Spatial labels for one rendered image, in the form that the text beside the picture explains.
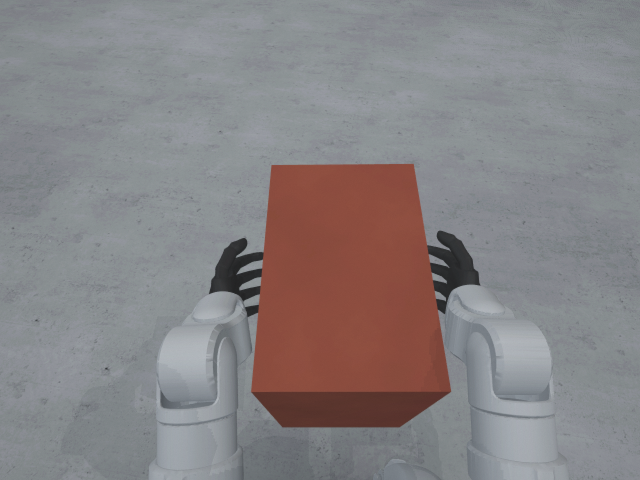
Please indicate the robot left hand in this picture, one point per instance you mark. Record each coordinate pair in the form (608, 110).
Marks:
(225, 278)

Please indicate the robot right hand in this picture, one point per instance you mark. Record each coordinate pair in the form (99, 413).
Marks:
(461, 271)

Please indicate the carton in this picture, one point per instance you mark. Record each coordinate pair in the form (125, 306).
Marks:
(348, 330)

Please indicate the right robot forearm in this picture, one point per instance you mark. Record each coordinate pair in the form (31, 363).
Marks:
(510, 389)

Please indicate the left robot forearm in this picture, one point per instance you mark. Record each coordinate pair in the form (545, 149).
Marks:
(197, 392)

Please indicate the right robot shin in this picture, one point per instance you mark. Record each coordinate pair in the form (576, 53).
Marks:
(394, 461)

